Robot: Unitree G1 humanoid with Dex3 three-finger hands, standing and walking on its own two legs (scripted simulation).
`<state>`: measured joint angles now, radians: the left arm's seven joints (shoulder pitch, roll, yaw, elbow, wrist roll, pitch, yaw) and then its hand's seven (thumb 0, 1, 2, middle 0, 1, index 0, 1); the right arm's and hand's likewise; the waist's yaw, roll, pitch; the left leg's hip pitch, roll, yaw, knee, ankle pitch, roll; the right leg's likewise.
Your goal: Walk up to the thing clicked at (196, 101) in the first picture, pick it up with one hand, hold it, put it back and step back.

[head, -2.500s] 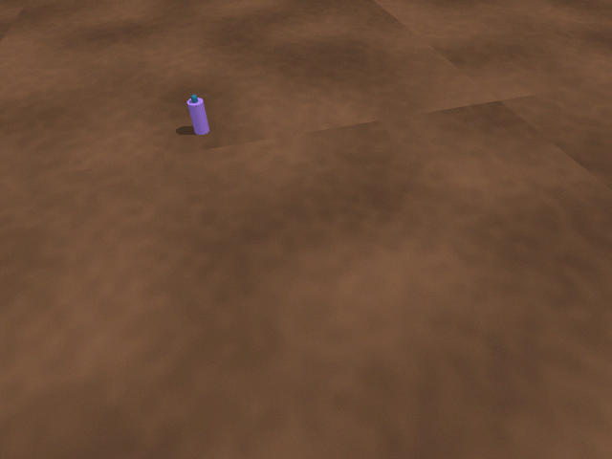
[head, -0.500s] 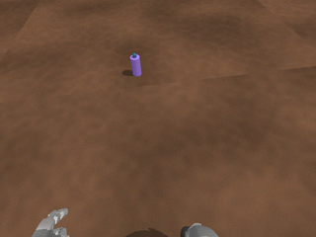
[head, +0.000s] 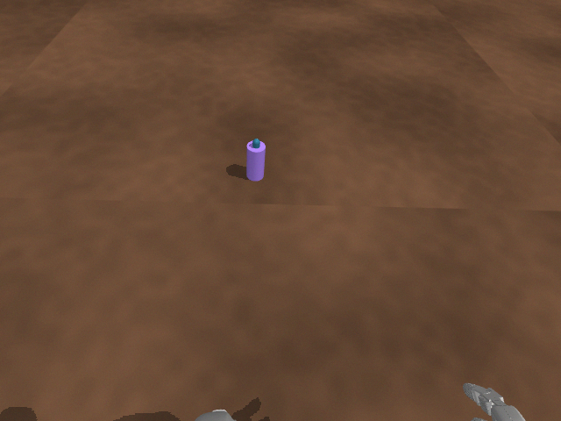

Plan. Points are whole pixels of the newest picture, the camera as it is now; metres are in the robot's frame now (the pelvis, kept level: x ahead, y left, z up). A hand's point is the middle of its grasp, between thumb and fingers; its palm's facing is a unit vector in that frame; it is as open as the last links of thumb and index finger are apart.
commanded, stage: walk up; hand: left
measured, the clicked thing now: (255, 158) +1.33 +0.13 -0.64
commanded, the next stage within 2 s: none
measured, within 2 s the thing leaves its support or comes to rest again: neither
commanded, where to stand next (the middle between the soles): +0.97 -0.09 m, yaw +0 degrees
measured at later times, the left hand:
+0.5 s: hand (188, 270) +0.39 +0.19 -0.10, palm faces -0.06 -0.92 -0.38, open 7.4 cm
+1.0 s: hand (185, 249) +0.46 +0.22 -0.15, palm faces -0.04 -0.95 -0.32, open 7.4 cm
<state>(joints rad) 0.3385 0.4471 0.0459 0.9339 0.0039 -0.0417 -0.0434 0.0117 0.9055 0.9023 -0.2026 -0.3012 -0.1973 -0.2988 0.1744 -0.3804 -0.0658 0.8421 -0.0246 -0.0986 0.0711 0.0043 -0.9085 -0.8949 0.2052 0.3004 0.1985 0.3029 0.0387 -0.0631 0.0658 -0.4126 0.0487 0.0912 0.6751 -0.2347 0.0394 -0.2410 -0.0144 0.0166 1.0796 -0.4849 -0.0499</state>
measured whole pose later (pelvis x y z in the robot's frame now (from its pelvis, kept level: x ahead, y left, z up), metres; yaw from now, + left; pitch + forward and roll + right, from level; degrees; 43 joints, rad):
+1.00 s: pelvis +0.44 -0.05 +0.01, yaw +0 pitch -3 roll -1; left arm 0.36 0.42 0.03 0.89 0.00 -0.03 -0.04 0.01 0.90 0.90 -0.20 -0.30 -0.20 -0.30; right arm 0.22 -0.37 -0.05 0.84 -0.02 -0.09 0.06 0.01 -0.91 -0.89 0.21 0.30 0.20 0.30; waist 0.02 -0.05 0.09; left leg -0.34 0.04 0.07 0.59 -0.20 0.03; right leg -0.29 0.00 -0.02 1.05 -0.48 -0.04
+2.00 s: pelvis +0.77 -0.09 +0.01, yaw +2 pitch -4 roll -1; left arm 0.34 0.42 0.03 0.88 0.01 -0.03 -0.03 0.01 0.90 0.90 -0.21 -0.30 -0.20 -0.30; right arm 0.26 -0.39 -0.06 0.84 -0.01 -0.08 0.06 0.01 -0.91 -0.89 0.21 0.30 0.20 0.30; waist 0.00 -0.03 0.10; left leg -0.33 0.03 0.04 0.62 -0.22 0.03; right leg -0.32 -0.03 -0.02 1.07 -0.49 -0.04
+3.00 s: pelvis +0.89 -0.09 +0.02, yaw +1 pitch -3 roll -1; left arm 0.20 0.38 0.00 1.08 0.00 -0.01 -0.02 0.01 0.90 0.90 -0.20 -0.30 -0.20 -0.30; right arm 0.13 -0.35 0.00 1.05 -0.01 0.00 0.02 0.01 -0.91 -0.89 0.21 0.30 0.20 0.30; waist 0.02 -0.01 0.05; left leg -0.24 0.03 0.01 0.53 -0.23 -0.01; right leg -0.22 -0.03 -0.02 0.48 -0.21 0.02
